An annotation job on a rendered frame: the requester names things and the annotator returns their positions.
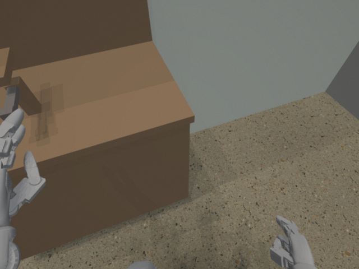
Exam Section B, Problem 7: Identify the counter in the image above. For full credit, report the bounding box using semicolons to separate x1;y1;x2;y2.
0;0;195;260

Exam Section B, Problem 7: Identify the tap lever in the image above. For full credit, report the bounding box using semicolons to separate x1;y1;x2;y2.
0;85;20;120

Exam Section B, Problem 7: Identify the robot right hand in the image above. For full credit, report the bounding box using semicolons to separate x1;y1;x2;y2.
270;215;315;269

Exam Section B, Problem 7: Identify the robot left hand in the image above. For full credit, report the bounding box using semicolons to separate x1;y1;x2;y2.
0;108;45;227

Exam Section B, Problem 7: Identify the left robot forearm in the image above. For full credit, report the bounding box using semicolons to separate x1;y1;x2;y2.
0;226;21;269

